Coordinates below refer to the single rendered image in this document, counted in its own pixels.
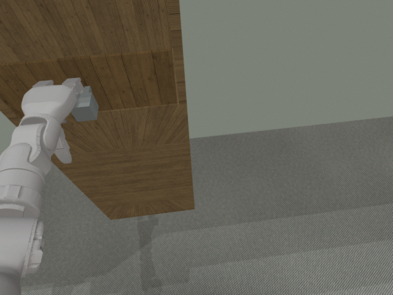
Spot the left robot hand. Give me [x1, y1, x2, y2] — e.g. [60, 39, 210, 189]
[21, 77, 85, 163]

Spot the cabinet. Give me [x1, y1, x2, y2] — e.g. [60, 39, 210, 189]
[0, 0, 195, 220]

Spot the handle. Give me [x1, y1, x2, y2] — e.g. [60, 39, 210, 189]
[71, 86, 99, 122]

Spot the robot left forearm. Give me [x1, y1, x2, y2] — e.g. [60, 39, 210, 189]
[0, 113, 61, 219]

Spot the drawer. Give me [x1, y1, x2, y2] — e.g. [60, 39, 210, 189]
[0, 49, 177, 119]

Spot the left robot upper arm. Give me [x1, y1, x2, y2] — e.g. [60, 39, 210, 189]
[0, 216, 45, 295]

